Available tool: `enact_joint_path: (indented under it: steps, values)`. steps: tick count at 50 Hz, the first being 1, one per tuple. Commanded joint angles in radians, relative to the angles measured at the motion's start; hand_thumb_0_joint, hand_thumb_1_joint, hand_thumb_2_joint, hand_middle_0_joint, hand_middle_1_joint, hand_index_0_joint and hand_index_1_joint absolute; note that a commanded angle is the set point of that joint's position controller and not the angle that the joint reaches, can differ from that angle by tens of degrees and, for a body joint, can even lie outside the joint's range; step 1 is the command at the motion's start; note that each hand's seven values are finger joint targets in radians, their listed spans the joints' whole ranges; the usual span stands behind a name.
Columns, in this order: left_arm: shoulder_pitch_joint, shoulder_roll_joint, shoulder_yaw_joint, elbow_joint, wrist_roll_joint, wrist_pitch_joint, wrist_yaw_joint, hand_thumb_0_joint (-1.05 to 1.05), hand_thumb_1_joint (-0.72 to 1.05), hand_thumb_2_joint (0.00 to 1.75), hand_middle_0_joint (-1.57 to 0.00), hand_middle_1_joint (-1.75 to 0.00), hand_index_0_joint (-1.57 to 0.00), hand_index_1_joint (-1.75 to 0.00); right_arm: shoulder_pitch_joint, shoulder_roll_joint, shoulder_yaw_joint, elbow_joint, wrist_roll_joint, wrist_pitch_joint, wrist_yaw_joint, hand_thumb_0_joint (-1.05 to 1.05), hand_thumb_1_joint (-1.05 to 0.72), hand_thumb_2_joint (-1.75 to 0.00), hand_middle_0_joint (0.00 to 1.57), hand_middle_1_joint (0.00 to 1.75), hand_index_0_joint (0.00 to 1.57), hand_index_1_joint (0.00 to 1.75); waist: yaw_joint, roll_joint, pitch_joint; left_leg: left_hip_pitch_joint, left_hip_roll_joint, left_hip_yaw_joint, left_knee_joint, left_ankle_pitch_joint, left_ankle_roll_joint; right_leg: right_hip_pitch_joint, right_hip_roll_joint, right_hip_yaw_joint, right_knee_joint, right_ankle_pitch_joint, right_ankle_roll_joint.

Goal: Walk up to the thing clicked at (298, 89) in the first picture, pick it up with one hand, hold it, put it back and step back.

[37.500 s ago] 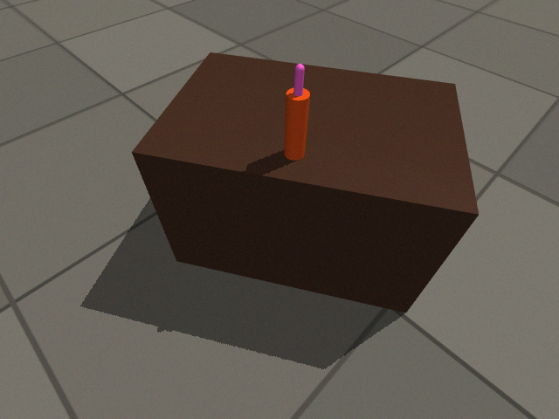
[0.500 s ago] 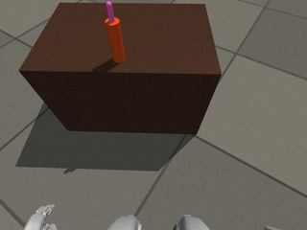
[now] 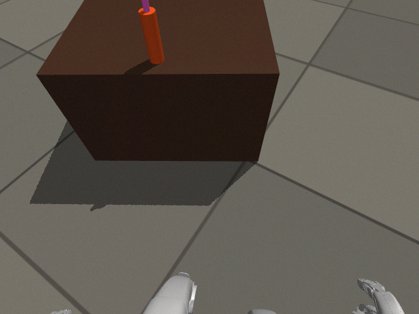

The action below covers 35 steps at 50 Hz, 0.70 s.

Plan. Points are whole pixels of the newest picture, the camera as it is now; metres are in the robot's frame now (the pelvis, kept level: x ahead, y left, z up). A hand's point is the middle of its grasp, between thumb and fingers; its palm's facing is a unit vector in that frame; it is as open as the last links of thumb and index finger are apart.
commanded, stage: step back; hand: left
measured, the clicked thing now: (150, 27) +1.00 +0.27 -0.02
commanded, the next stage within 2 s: stand in 1.08 s
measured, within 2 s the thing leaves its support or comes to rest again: neither
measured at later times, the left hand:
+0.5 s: hand out of the picture -0.04 +0.27 -0.14, palm faces +0.09 -0.92 -0.38, open 7.4 cm
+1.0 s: hand out of the picture +0.05 +0.29 -0.14, palm faces +0.08 -0.93 -0.36, open 7.4 cm
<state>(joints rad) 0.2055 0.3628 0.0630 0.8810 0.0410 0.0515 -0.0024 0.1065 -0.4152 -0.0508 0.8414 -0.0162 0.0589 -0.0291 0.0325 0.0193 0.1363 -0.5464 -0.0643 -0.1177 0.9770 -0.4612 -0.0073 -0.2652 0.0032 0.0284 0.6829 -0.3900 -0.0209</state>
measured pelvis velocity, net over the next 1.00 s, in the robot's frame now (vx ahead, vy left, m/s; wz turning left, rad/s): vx -0.03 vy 0.02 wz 0.08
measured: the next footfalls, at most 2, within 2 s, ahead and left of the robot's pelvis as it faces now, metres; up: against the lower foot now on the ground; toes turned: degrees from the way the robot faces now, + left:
left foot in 0.22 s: +0.00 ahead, +0.13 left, +0.00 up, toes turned +5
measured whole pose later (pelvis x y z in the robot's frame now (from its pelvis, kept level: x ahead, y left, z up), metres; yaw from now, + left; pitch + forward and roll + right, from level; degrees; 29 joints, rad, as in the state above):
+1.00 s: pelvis -0.03 +0.02 +0.01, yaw +5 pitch -2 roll +0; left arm 0.10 0.37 0.03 1.06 0.01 -0.02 0.00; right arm 0.07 -0.32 -0.03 1.06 -0.02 -0.02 0.01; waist 0.01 -0.01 0.07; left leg -0.21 0.00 0.01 0.52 -0.28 0.01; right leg -0.15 -0.02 0.00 0.49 -0.30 0.02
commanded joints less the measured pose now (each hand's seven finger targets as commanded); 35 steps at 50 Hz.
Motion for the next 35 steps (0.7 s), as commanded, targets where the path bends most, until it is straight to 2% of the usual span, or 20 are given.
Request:
enact_joint_path:
  steps: [1,4,6,8,10,11,12,13,15,19,21,22,23,24,25,27,32,33,34,35]
  values:
    - [-0.116,0.27,0.077,-0.121,0.01,-0.057,0.029,0.0,0.9,0.9,-0.2,-0.3,-0.2,-0.3,0.051,-0.171,-0.046,-0.041,0.003,-0.039,-0.003,0.0,-0.9,-0.9,0.2,0.3,0.2,0.3,-0.03,-0.137,-0.117,0.069,-0.024,-0.018,0.194,0.005,-0.01,-0.039,-0.226,0.169,-0.228,0.34,-0.169]
    - [-0.023,0.276,0.081,-0.096,0.012,-0.063,0.027,0.0,0.9,0.9,-0.2,-0.3,-0.2,-0.3,0.022,-0.165,-0.042,-0.04,-0.008,-0.046,0.006,0.0,-0.9,-0.9,0.2,0.3,0.2,0.3,0.033,-0.175,-0.134,-0.014,0.011,0.023,-0.001,-0.033,-0.02,0.165,-0.23,0.205,-0.236,0.19,-0.171]
    - [0.005,0.298,0.086,-0.082,0.01,-0.065,0.022,0.0,0.9,0.9,-0.2,-0.3,-0.2,-0.3,-0.004,-0.158,-0.042,-0.038,-0.018,-0.054,0.013,0.0,-0.9,-0.9,0.2,0.3,0.2,0.3,0.052,-0.2,-0.13,0.051,0.046,0.059,-0.173,-0.082,-0.016,0.159,-0.269,0.245,-0.263,0.048,-0.188]
    - [-0.036,0.303,0.08,-0.084,0.003,-0.06,0.015,0.0,0.9,0.9,-0.2,-0.3,-0.2,-0.3,0.043,-0.156,-0.047,0.002,-0.018,-0.064,0.018,0.0,-0.9,-0.9,0.2,0.3,0.2,0.3,0.02,-0.212,-0.125,0.227,0.058,0.105,-0.364,-0.066,0.0,0.042,-0.276,0.24,-0.272,-0.021,-0.176]
    - [-0.053,0.265,0.052,-0.078,-0.003,-0.051,0.009,0.0,0.9,0.9,-0.2,-0.3,-0.2,-0.3,0.121,-0.146,-0.058,0.062,-0.018,-0.076,0.02,0.0,-0.9,-0.9,0.2,0.3,0.2,0.3,-0.031,-0.147,-0.134,0.449,0.025,0.117,-0.615,0.109,0.029,-0.074,-0.212,0.155,-0.188,-0.023,-0.106]
    - [-0.03,0.209,0.038,-0.074,-0.005,-0.048,0.007,0.0,0.9,0.9,-0.2,-0.3,-0.2,-0.3,0.155,-0.175,-0.07,0.08,-0.03,-0.083,0.017,0.0,-0.9,-0.9,0.2,0.3,0.2,0.3,-0.037,-0.028,-0.153,0.572,0.118,-0.061,-0.651,0.015,0.059,-0.213,-0.165,0.107,-0.067,-0.051,-0.069]
    - [-0.078,0.173,0.027,-0.073,-0.027,-0.051,0.005,0.0,0.9,0.9,-0.2,-0.3,-0.2,-0.3,0.098,-0.258,-0.073,0.062,-0.027,-0.088,0.019,0.0,-0.9,-0.9,0.2,0.3,0.2,0.3,-0.046,0.184,-0.13,0.44,0.34,-0.412,-0.766,-0.298,0.17,-0.286,-0.025,-0.04,0.067,-0.134,0.002]
    - [-0.126,0.262,0.059,-0.052,-0.013,-0.052,0.012,0.0,0.9,0.9,-0.2,-0.3,-0.2,-0.3,0.057,-0.307,-0.084,0.048,-0.024,-0.089,0.024,0.0,-0.9,-0.9,0.2,0.3,0.2,0.3,-0.064,0.128,-0.044,0.198,0.418,-0.467,-0.804,-0.409,0.257,-0.182,-0.06,0.025,0.187,-0.196,0.004]
    - [-0.048,0.224,0.05,-0.018,-0.029,-0.059,-0.006,0.0,0.9,0.9,-0.2,-0.3,-0.2,-0.3,-0.018,-0.209,-0.048,0.036,-0.026,-0.104,0.022,0.0,-0.9,-0.9,0.2,0.3,0.2,0.3,0.0,0.055,-0.037,0.244,0.313,-0.275,-0.744,-0.199,0.207,-0.148,-0.063,0.045,0.176,-0.085,0.002]
    - [-0.002,0.209,0.055,0.038,-0.02,-0.074,-0.014,0.0,0.9,0.9,-0.2,-0.3,-0.2,-0.3,-0.012,-0.209,-0.054,0.051,-0.03,-0.092,0.035,0.0,-0.9,-0.9,0.2,0.3,0.2,0.3,-0.012,0.143,-0.054,0.167,0.245,-0.135,-0.712,-0.199,0.147,0.05,-0.008,-0.063,-0.071,-0.033,0.01]
    - [0.044,0.192,0.054,0.068,-0.012,-0.087,-0.002,0.0,0.9,0.9,-0.2,-0.3,-0.2,-0.3,-0.013,-0.168,-0.044,0.054,-0.017,-0.073,0.037,0.0,-0.9,-0.9,0.2,0.3,0.2,0.3,0.018,0.093,-0.083,0.145,0.206,-0.059,-0.585,-0.123,0.103,0.181,0.016,-0.064,-0.27,0.049,-0.007]
    - [0.054,0.219,0.062,0.071,-0.002,-0.095,0.006,0.0,0.9,0.9,-0.2,-0.3,-0.2,-0.3,0.008,-0.135,-0.034,0.05,-0.012,-0.071,0.036,0.0,-0.9,-0.9,0.2,0.3,0.2,0.3,0.02,0.011,-0.102,0.093,0.165,-0.014,-0.475,-0.051,0.07,0.257,-0.035,0.043,-0.325,0.033,-0.026]
    - [0.071,0.285,0.075,0.072,0.006,-0.103,0.013,0.0,0.9,0.9,-0.2,-0.3,-0.2,-0.3,-0.014,-0.099,-0.026,0.037,-0.007,-0.073,0.036,0.0,-0.9,-0.9,0.2,0.3,0.2,0.3,0.038,-0.135,-0.094,-0.032,0.055,0.04,-0.299,-0.053,0.027,0.249,-0.209,0.354,-0.423,-0.164,-0.095]
    - [0.026,0.34,0.081,0.06,0.006,-0.109,0.011,0.0,0.9,0.9,-0.2,-0.3,-0.2,-0.3,-0.017,-0.131,-0.035,0.046,-0.011,-0.071,0.028,0.0,-0.9,-0.9,0.2,0.3,0.2,0.3,0.032,-0.152,-0.043,0.034,0.041,0.03,-0.168,-0.113,0.016,0.072,-0.364,0.497,-0.482,-0.319,-0.186]
    - [-0.038,0.323,0.078,0.034,0.002,-0.112,0.011,0.0,0.9,0.9,-0.2,-0.3,-0.2,-0.3,0.023,-0.155,-0.041,0.061,-0.011,-0.077,0.029,0.0,-0.9,-0.9,0.2,0.3,0.2,0.3,0.002,-0.094,-0.021,0.058,0.078,-0.003,-0.138,-0.076,0.011,0.044,-0.388,0.486,-0.458,-0.242,-0.227]
    - [-0.044,0.279,0.066,0.037,-0.003,-0.119,0.016,0.0,0.9,0.9,-0.2,-0.3,-0.2,-0.3,0.028,-0.138,-0.04,0.074,-0.005,-0.084,0.032,0.0,-0.9,-0.9,0.2,0.3,0.2,0.3,-0.002,-0.068,-0.038,0.077,0.088,-0.005,-0.175,-0.03,0.018,0.069,-0.318,0.34,-0.416,-0.049,-0.181]
    - [-0.115,0.253,0.039,0.034,-0.012,-0.098,0.003,0.0,0.9,0.9,-0.2,-0.3,-0.2,-0.3,0.1,-0.116,-0.051,0.124,-0.015,-0.097,0.037,0.0,-0.9,-0.9,0.2,0.3,0.2,0.3,-0.05,-0.134,-0.117,0.388,0.05,0.119,-0.511,0.167,0.015,-0.052,-0.201,0.105,-0.268,0.144,-0.105]
    - [-0.103,0.221,0.024,0.032,-0.014,-0.093,0.001,0.0,0.9,0.9,-0.2,-0.3,-0.2,-0.3,0.104,-0.128,-0.057,0.129,-0.022,-0.1,0.03,0.0,-0.9,-0.9,0.2,0.3,0.2,0.3,-0.061,-0.102,-0.128,0.456,0.075,0.071,-0.562,0.226,0.023,-0.101,-0.174,0.072,-0.204,0.189,-0.077]
    - [-0.097,0.173,0.01,0.028,-0.026,-0.088,-0.002,0.0,0.9,0.9,-0.2,-0.3,-0.2,-0.3,0.089,-0.168,-0.059,0.12,-0.025,-0.107,0.025,0.0,-0.9,-0.9,0.2,0.3,0.2,0.3,-0.054,0.034,-0.144,0.456,0.217,-0.135,-0.635,0.213,0.064,-0.136,-0.1,0.014,-0.116,0.17,-0.024]
    - [-0.088,0.179,0.012,0.047,-0.04,-0.081,0.0,0.0,0.9,0.9,-0.2,-0.3,-0.2,-0.3,0.032,-0.202,-0.057,0.108,-0.016,-0.11,0.025,0.0,-0.9,-0.9,0.2,0.3,0.2,0.3,-0.019,0.093,-0.147,0.363,0.318,-0.258,-0.692,0.085,0.14,-0.08,-0.029,-0.047,-0.057,-0.016,0.004]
